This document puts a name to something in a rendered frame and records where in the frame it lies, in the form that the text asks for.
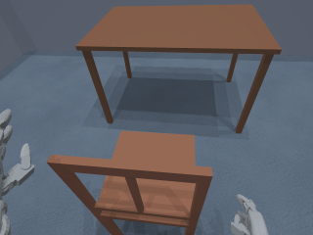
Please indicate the robot left forearm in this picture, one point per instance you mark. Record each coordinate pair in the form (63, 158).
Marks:
(5, 225)

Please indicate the chair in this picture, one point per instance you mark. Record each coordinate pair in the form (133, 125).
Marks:
(151, 178)

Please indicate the left robot hand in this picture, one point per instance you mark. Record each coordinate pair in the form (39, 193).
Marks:
(20, 172)

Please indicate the right robot hand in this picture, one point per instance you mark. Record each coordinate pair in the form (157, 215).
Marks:
(252, 224)

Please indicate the table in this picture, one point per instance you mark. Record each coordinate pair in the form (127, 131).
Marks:
(218, 29)

